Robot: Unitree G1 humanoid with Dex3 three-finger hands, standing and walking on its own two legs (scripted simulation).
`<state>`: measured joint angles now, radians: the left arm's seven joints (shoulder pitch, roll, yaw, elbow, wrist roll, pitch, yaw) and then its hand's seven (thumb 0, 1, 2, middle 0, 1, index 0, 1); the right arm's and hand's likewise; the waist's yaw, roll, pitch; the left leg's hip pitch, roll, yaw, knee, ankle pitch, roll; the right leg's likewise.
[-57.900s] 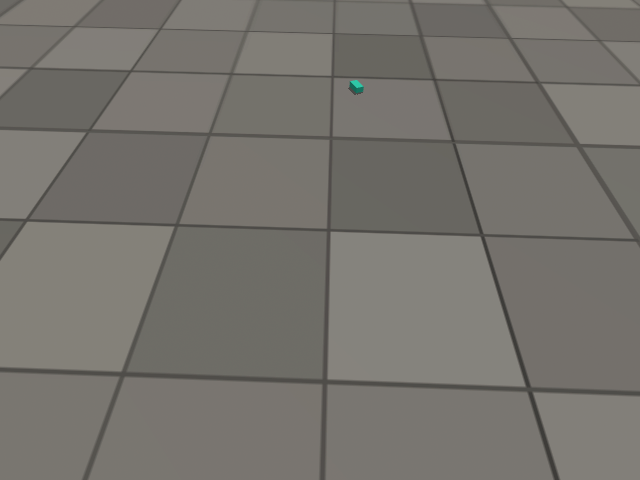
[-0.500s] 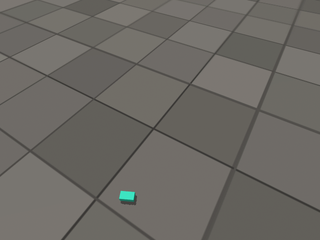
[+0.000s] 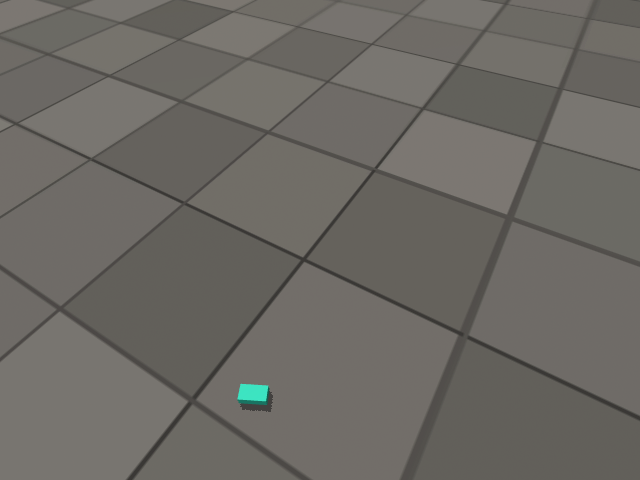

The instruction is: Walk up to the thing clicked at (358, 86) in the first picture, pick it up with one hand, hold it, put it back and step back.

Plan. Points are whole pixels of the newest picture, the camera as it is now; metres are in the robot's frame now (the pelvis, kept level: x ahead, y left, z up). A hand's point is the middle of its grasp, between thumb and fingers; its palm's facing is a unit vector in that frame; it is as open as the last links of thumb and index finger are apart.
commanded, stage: stand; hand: left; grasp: from above
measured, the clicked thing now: (253, 394) +0.50 +0.22 -0.76
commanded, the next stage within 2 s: step back in 1.54 s
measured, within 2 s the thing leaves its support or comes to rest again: neither
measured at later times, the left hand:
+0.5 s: hand out of the picture +0.08 +0.23 -0.16, palm faces +0.00 -0.94 -0.34, open 7.4 cm
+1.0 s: hand out of the picture +0.09 +0.23 -0.16, palm faces -0.01 -0.94 -0.34, open 7.4 cm
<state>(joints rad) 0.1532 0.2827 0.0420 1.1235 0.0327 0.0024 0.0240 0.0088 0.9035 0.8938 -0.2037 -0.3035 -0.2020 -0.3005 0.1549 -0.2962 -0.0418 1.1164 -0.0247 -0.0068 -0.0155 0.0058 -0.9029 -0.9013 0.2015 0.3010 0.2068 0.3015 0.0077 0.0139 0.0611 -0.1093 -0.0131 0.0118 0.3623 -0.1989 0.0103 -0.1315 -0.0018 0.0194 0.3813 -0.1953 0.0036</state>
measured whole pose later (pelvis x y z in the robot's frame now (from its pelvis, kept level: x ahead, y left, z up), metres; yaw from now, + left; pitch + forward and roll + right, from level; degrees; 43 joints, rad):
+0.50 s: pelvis +0.01 -0.01 +0.00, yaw -1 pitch -2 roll +0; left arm 0.10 0.30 0.04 1.14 0.02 0.00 0.01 0.01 0.90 0.89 -0.20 -0.30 -0.20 -0.30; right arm 0.13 -0.32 -0.02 1.14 -0.02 -0.01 -0.01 0.01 -0.90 -0.90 0.20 0.30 0.21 0.30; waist 0.00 0.02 0.06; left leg -0.10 0.00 0.02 0.34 -0.20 0.00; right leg -0.13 0.02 0.03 0.36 -0.19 -0.01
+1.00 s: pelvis +0.01 -0.01 +0.00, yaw -1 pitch -2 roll +0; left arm 0.10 0.31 0.03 1.14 0.02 -0.01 0.01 0.01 0.90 0.89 -0.20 -0.30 -0.20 -0.30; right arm 0.12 -0.33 -0.02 1.14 -0.01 -0.01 0.00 0.01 -0.90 -0.90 0.20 0.30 0.21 0.30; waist 0.00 0.01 0.06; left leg -0.10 0.01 0.02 0.33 -0.20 -0.01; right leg -0.13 0.02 0.03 0.35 -0.19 -0.02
